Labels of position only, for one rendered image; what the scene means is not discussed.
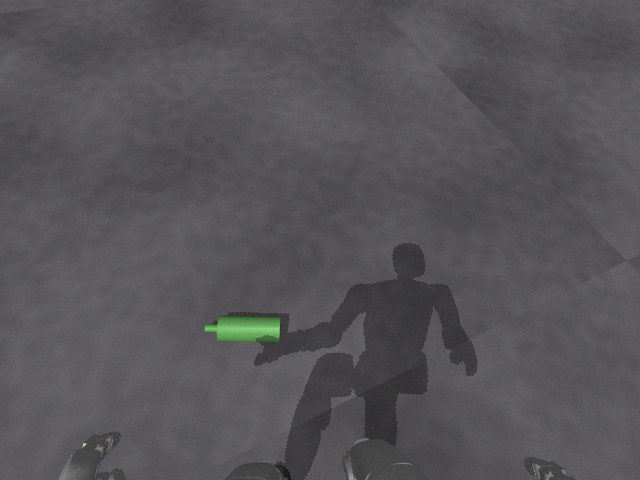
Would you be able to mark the right robot hand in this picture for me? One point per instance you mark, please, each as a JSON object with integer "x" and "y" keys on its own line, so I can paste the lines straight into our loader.
{"x": 544, "y": 470}

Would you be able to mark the left robot hand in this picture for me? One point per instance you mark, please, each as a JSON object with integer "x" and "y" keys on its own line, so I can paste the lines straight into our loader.
{"x": 84, "y": 464}

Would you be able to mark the bottle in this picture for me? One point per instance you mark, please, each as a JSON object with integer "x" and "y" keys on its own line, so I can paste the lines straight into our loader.
{"x": 246, "y": 329}

